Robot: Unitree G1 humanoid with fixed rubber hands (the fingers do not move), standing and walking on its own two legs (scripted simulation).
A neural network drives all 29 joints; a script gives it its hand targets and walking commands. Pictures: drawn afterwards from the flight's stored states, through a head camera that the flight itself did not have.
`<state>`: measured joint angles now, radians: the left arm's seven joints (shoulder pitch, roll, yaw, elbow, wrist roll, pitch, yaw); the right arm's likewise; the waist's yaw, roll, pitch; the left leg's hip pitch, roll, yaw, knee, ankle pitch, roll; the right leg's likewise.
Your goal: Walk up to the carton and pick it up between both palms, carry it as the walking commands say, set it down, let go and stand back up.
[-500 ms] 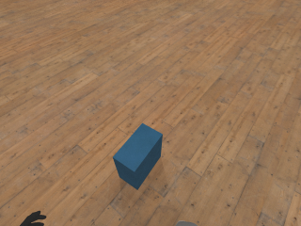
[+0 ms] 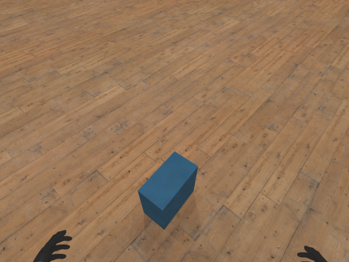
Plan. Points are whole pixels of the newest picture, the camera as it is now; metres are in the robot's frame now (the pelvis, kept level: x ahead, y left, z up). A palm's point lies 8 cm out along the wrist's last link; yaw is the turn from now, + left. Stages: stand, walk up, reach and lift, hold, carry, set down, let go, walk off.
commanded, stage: walk up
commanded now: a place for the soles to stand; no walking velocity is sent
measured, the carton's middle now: (169, 190) +0.55 +0.05 -0.62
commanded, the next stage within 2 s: none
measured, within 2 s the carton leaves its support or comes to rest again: neither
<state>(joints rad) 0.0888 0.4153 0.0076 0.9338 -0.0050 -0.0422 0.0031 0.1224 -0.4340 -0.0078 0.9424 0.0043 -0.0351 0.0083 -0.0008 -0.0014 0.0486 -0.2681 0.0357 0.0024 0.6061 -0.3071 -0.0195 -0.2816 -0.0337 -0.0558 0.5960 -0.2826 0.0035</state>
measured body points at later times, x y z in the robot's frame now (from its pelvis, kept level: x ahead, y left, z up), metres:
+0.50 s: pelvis +0.01 +0.09 -0.01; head +0.05 +0.05 +0.43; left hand +0.05 +0.50 -0.05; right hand +0.16 -0.28 -0.09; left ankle +0.08 +0.25 -0.71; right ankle +0.02 -0.12 -0.73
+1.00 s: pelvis +0.10 +0.24 -0.03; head +0.11 +0.19 +0.42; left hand +0.28 +0.59 -0.05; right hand +0.11 -0.13 -0.13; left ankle +0.21 +0.39 -0.69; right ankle +0.08 +0.07 -0.73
